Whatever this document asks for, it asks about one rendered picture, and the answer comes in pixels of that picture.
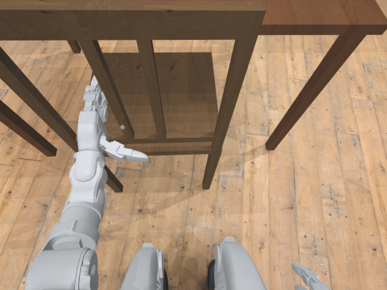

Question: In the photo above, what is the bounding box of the chair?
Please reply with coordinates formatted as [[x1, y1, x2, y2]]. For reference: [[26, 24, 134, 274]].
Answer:
[[0, 0, 266, 193]]

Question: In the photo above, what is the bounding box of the right robot thigh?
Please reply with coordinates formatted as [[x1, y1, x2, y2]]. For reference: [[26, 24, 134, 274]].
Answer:
[[215, 242, 267, 290]]

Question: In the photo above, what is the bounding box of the left robot hand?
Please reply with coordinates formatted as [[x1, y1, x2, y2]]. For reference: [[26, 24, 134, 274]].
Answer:
[[77, 76, 149, 163]]

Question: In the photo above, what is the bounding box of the table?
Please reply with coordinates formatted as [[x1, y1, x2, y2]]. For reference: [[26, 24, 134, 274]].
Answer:
[[0, 0, 387, 156]]

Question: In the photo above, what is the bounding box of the left robot thigh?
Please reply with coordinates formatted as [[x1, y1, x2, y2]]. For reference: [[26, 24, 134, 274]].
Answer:
[[120, 248, 164, 290]]

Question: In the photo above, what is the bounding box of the robot left upper arm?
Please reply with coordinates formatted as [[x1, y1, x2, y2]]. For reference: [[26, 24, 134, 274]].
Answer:
[[27, 248, 99, 290]]

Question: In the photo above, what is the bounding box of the robot left forearm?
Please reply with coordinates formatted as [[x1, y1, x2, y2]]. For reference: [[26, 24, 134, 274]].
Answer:
[[24, 150, 108, 290]]

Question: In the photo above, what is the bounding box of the right robot hand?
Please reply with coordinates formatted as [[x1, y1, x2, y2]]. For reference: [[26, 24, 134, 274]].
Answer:
[[292, 262, 330, 290]]

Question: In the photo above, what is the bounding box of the robot thigh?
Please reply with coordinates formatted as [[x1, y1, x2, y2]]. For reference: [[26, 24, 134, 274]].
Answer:
[[120, 248, 164, 290], [215, 242, 267, 290]]

